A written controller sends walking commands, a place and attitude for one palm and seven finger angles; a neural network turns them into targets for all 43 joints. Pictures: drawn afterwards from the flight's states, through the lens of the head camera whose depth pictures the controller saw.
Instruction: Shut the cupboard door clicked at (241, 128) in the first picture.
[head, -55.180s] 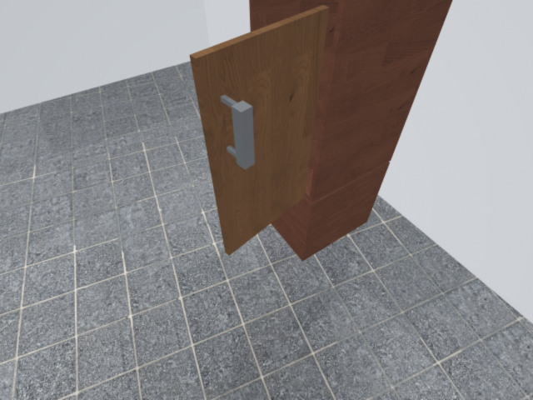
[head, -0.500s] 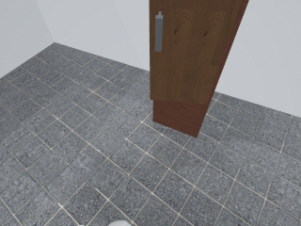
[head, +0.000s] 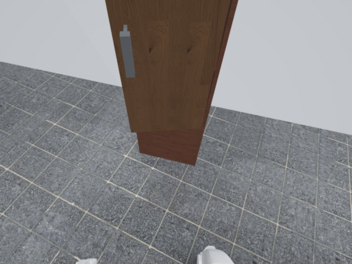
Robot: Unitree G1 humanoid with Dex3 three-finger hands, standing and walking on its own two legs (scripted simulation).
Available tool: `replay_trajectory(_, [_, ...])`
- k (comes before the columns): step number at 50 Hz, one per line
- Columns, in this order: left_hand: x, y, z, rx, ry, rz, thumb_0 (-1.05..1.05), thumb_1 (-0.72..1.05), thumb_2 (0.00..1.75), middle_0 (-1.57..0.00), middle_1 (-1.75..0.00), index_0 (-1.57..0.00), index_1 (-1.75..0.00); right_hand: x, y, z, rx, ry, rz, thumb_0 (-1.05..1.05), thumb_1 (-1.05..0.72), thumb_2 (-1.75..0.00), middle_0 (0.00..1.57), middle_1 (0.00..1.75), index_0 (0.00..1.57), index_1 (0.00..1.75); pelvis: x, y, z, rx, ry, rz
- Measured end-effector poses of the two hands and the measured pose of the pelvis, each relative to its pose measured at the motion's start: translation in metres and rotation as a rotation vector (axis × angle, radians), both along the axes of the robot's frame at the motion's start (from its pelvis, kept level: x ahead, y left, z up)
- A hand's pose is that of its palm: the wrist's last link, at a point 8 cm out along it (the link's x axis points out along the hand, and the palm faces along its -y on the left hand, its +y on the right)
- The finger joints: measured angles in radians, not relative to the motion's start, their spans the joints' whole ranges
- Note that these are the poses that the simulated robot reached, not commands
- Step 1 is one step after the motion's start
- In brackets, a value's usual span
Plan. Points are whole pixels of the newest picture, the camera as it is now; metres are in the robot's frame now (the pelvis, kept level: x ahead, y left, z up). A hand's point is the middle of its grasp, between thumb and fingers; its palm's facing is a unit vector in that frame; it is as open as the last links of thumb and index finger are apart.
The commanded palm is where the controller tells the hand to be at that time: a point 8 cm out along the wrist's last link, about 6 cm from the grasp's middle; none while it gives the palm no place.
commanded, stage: take the last steps up to it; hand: left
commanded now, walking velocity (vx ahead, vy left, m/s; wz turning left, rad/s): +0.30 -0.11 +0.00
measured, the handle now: (128, 51) +0.67 +0.14 +0.10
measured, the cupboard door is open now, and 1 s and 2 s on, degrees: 20 20 20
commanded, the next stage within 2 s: come to a stop and stand still in 0.32 s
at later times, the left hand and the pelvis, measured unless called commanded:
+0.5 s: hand (134, 254) +0.18 +0.10 -0.20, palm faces +0.09 -0.98 -0.15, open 7.3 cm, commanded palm none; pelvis +0.20 -0.07 -0.01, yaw +2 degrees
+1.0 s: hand (122, 219) +0.26 +0.14 -0.17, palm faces +0.07 -0.95 -0.30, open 7.3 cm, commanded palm none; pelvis +0.23 -0.07 +0.00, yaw +2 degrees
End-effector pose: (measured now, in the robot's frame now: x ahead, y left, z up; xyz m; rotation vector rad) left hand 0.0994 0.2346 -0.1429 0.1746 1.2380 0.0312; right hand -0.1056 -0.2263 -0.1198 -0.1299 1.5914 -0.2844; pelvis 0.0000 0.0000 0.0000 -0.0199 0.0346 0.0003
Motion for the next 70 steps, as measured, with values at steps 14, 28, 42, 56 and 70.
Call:
replay_trajectory(14, [0.068,-0.061,0.009,0.068,-0.016,0.105,-0.01,0.95,0.9,-0.2,-0.3,-0.21,-0.3,0.227,-0.071,-0.022,0.036,-0.232,0.105,0.01,-0.91,-0.89,0.2,0.3,0.19,0.3,0.11,-0.062,0.001,0.005,-0.006,0.037])
replay_trajectory(28, [0.083,-0.09,-0.023,-0.001,0.201,0.199,0.01,0.92,0.9,-0.2,-0.3,-0.2,-0.3,0.422,-0.056,-0.015,0.023,-0.451,0.263,0.0,-0.91,-0.89,0.2,0.3,0.19,0.3,0.212,-0.068,-0.011,0.022,-0.038,0.031])
replay_trajectory(42, [0.143,-0.081,0.006,0.12,0.1,0.176,0.01,0.91,0.9,-0.2,-0.3,-0.21,-0.3,0.412,-0.103,-0.028,0.025,-0.274,0.176,0.01,-0.91,-0.89,0.2,0.3,0.2,0.3,0.228,-0.087,-0.003,0.049,-0.021,0.045])
replay_trajectory(56, [0.166,-0.015,0.002,0.16,-0.005,0.126,0.01,0.91,0.9,-0.2,-0.3,-0.21,-0.3,0.422,-0.066,-0.017,-0.022,-0.454,0.205,0.01,-0.91,-0.9,0.19,0.3,0.19,0.3,0.225,-0.039,-0.015,0.025,-0.05,0.02])
replay_trajectory(70, [0.181,0.0,0.017,0.121,-0.078,0.023,0.01,0.91,0.9,-0.2,-0.3,-0.21,-0.3,0.36,-0.01,-0.027,0.058,-0.409,0.143,0.0,-0.94,-0.89,0.2,0.3,0.2,0.3,0.209,-0.005,-0.007,0.026,-0.049,-0.019])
